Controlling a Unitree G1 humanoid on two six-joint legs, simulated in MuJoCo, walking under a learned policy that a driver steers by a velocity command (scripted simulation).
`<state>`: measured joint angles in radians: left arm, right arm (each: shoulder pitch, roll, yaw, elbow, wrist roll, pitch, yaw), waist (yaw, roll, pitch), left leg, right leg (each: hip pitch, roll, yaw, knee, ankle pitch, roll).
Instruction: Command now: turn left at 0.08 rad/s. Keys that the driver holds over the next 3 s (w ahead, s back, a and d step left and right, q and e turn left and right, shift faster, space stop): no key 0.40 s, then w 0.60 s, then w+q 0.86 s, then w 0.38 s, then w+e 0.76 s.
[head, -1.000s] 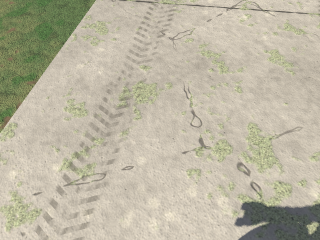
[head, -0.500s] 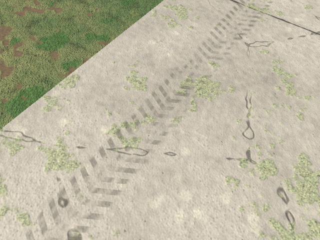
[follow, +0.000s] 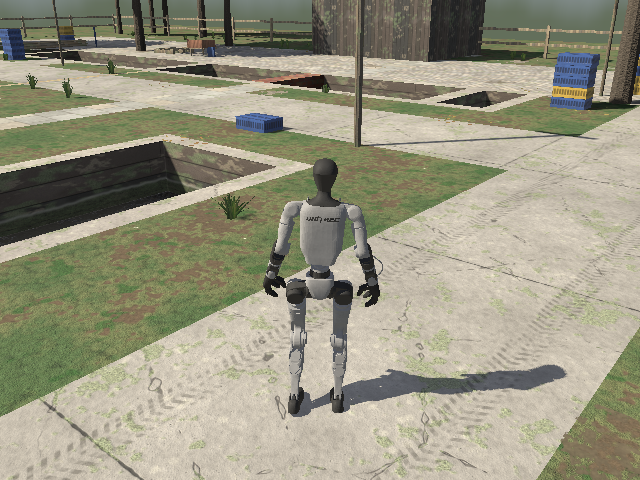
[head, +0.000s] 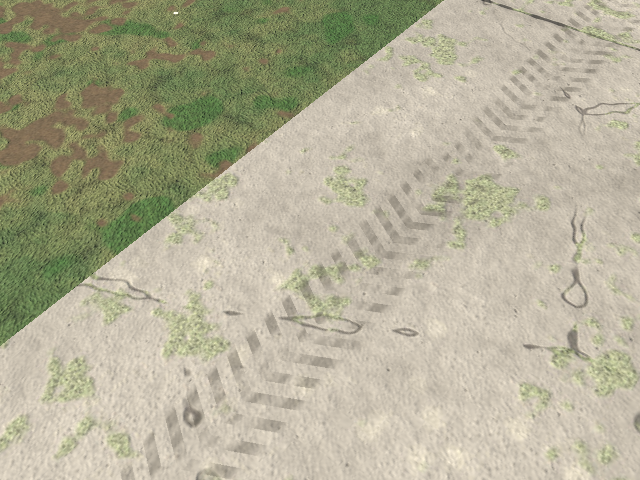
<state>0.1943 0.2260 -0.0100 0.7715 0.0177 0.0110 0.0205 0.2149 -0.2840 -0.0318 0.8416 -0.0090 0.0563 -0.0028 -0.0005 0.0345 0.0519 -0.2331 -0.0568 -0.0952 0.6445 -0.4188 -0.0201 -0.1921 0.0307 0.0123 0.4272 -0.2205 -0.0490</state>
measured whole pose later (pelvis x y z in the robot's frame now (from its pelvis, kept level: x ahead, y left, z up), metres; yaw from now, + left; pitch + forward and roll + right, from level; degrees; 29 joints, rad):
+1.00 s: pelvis +0.17 -0.03 +0.00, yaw +0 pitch +1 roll +1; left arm 0.51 0.16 0.00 1.08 0.02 -0.09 0.00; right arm 0.07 -0.23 -0.03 0.97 -0.03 -0.03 0.04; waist 0.04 0.03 0.03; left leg -0.62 0.05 0.07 0.84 -0.13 0.04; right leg 0.10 0.07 -0.03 0.18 -0.29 -0.08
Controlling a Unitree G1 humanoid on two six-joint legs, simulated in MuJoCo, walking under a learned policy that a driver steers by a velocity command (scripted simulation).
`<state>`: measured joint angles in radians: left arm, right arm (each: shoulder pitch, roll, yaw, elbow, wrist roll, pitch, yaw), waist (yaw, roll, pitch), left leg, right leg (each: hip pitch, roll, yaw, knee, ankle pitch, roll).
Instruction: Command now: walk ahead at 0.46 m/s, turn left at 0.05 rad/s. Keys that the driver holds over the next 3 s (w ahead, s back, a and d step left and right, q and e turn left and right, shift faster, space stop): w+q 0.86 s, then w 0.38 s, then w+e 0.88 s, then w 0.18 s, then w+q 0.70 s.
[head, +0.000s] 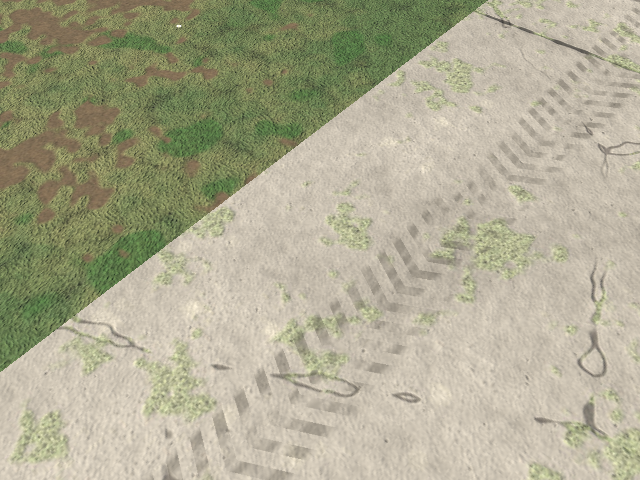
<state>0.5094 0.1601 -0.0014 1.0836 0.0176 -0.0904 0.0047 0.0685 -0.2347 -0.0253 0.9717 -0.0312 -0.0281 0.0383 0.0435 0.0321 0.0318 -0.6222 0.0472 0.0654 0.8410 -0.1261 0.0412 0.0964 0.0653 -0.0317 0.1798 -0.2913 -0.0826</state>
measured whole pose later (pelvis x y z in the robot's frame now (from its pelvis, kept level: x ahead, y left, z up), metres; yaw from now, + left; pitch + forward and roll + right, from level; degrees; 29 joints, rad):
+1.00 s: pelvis +0.56 +0.07 +0.01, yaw +30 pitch +1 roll -1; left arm 0.37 0.25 0.05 0.89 0.02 -0.10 -0.01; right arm 0.16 -0.29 -0.07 0.81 -0.04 -0.01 0.05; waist 0.03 0.05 0.03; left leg -0.64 0.02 -0.06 1.01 -0.18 0.06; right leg -0.09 0.02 -0.15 0.29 -0.21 -0.04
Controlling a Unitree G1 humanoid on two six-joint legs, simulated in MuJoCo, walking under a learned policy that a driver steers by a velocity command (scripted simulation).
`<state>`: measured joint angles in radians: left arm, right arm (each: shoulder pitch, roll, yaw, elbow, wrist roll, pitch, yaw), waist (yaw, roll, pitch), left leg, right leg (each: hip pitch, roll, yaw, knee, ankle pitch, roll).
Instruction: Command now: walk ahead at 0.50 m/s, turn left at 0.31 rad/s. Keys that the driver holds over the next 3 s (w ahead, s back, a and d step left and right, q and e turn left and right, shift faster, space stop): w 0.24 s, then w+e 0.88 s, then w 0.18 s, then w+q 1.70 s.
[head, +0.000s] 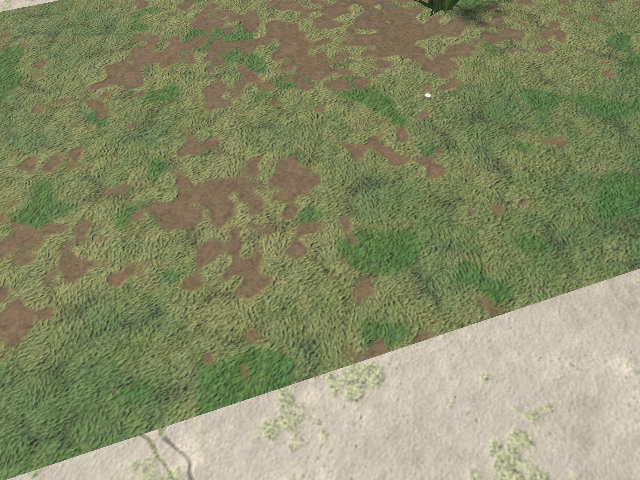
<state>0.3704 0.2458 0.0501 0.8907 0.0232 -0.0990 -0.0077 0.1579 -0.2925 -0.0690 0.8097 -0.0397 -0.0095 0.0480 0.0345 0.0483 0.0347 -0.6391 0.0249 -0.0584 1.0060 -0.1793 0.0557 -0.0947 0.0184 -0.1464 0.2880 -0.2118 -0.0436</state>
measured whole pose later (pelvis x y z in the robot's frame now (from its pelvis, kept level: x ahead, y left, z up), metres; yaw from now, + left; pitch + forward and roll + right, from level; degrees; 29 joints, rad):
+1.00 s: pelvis +0.51 -0.02 +0.00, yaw -20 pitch +1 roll +0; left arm 0.33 0.27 0.08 0.89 0.00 -0.04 -0.01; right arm 0.15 -0.25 -0.04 0.78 -0.05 -0.04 0.01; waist 0.02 0.02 0.05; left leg -0.61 0.12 -0.05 1.06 -0.26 -0.04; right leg -0.17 0.15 0.02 0.35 -0.19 -0.14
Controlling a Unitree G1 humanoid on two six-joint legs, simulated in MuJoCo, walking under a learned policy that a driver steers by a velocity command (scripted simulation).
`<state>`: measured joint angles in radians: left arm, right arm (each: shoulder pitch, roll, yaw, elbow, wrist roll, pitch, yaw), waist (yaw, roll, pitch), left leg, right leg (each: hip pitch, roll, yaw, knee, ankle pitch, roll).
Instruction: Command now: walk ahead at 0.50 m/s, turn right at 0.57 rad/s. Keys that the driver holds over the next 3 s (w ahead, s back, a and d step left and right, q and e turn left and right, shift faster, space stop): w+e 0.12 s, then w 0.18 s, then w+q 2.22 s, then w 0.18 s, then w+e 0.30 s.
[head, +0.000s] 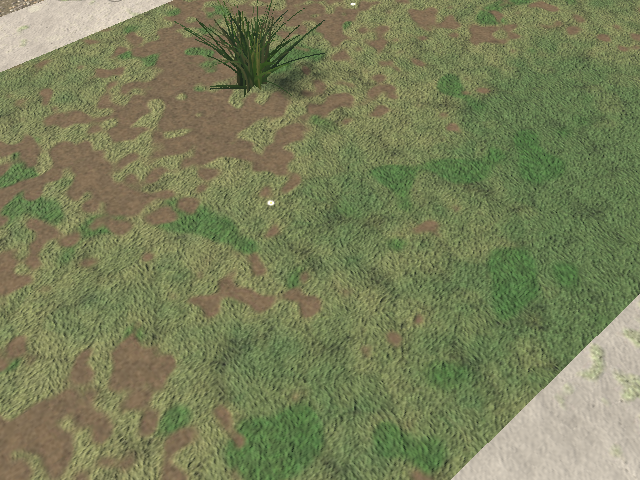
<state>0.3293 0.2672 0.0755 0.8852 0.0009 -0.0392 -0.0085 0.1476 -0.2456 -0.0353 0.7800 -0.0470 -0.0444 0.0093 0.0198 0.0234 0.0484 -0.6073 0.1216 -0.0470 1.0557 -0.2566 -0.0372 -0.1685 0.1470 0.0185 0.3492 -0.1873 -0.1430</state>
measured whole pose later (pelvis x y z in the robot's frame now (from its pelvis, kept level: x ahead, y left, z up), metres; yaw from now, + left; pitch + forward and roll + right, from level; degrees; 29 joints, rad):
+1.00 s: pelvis +0.51 -0.01 +0.00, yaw +9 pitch +1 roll +0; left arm 0.29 0.25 0.04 0.79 0.02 -0.09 0.01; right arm 0.26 -0.31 -0.08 0.80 -0.03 0.00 0.04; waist 0.00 0.05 0.01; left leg -0.55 0.02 -0.03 1.09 -0.27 0.05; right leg -0.17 0.01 -0.12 0.34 -0.20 -0.05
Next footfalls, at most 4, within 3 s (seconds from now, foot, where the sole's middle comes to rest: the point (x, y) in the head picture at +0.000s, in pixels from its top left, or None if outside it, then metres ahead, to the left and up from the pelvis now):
0.28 left None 0.34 0.12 -0.78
0.78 right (394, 435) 0.56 -0.09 -0.78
1.30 left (275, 342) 0.78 0.17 -0.78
1.84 right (277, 226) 1.14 0.19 -0.78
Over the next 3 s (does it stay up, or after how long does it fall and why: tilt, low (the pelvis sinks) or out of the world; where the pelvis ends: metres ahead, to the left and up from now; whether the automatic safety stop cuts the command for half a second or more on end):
stays up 1.31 0.68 -0.02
